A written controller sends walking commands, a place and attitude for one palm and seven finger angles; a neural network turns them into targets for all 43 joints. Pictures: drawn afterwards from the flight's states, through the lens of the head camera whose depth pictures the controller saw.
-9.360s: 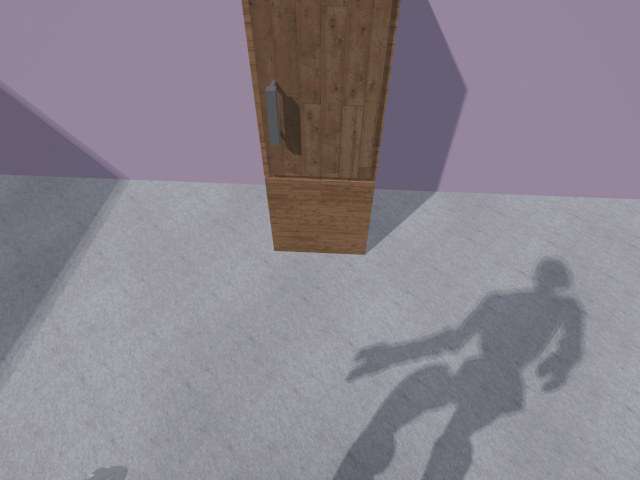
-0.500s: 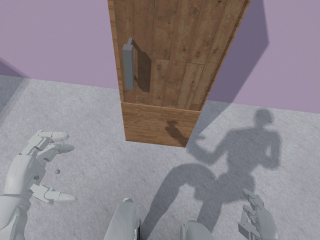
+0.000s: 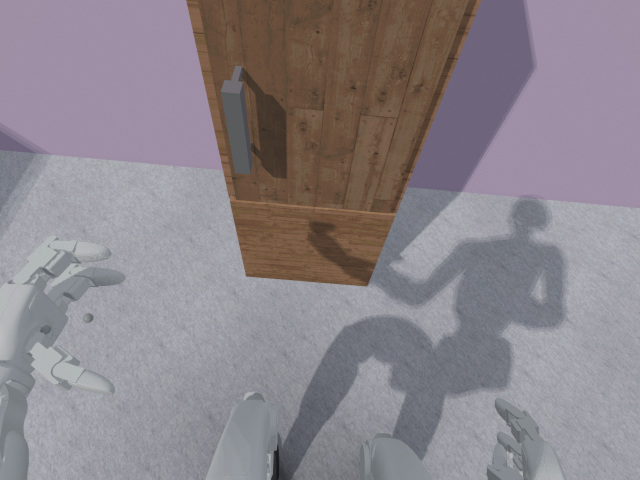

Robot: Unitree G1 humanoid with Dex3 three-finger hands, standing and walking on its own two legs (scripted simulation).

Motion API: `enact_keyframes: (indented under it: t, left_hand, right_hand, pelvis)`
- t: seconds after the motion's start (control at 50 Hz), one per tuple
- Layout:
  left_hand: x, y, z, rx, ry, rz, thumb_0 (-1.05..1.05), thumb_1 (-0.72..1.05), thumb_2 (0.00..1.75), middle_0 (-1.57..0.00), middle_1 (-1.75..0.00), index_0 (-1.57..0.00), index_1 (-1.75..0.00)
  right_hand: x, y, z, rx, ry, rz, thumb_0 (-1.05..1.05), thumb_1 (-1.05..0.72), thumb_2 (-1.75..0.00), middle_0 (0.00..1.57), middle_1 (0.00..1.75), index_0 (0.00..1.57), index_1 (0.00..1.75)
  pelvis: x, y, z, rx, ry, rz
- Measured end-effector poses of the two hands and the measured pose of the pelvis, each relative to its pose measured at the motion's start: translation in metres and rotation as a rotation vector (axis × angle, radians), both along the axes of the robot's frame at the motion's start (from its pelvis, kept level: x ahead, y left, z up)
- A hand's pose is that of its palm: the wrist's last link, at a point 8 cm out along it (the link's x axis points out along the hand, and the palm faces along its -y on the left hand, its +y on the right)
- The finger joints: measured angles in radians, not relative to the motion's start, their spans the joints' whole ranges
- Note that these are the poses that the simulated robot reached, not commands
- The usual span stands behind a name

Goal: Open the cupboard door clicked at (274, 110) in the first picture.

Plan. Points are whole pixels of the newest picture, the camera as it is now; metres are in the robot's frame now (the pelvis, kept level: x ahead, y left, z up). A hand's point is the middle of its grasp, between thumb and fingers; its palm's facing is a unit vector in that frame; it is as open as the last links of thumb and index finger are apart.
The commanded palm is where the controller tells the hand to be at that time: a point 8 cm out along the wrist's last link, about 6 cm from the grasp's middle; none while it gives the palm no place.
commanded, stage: raise the hand with hooked fingers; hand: left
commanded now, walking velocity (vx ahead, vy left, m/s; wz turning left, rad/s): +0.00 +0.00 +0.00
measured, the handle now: (241, 122) +0.63 +0.17 +0.02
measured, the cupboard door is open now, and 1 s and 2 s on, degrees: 0 0 0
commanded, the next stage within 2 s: move the hooked fingers beside the handle in 0.38 s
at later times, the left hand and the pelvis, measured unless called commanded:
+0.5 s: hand (99, 316) +0.28 +0.27 +0.04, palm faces -0.01 -1.00 -0.05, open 14.0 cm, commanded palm +0.27 +0.31 +0.05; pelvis +0.00 -0.01 +0.00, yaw +0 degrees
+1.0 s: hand (143, 248) +0.37 +0.25 +0.04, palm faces -0.02 -1.00 -0.04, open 14.0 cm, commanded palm +0.36 +0.29 +0.04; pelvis +0.00 +0.00 +0.00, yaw -1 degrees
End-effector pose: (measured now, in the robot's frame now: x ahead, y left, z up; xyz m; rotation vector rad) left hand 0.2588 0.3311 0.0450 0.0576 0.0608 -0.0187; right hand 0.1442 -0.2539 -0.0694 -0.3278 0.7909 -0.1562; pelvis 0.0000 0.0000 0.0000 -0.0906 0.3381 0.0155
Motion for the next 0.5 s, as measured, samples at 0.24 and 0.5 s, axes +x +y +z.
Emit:
enact_keyframes:
  t: [0.24,0.5]
  left_hand:
    - [0.004,-0.012,-0.001,0.001,-0.008,0.005,-0.01,-0.50,0.30,-0.30,-1.20,-0.30,-1.20]
    - [0.001,-0.012,0.000,-0.004,-0.010,0.008,-0.01,-0.50,0.30,-0.30,-1.20,-0.30,-1.20]
  right_hand:
    - [0.008,-0.006,-0.003,0.012,-0.008,-0.005,0.01,-0.90,-0.90,0.21,0.30,0.20,0.30]
    - [0.017,-0.003,-0.003,0.025,-0.023,0.009,0.01,-0.90,-0.90,0.21,0.30,0.20,0.30]
  pelvis:
    - [0.005,-0.006,-0.002,0.008,0.008,-0.007]
    - [0.005,-0.008,-0.002,0.009,0.004,-0.004]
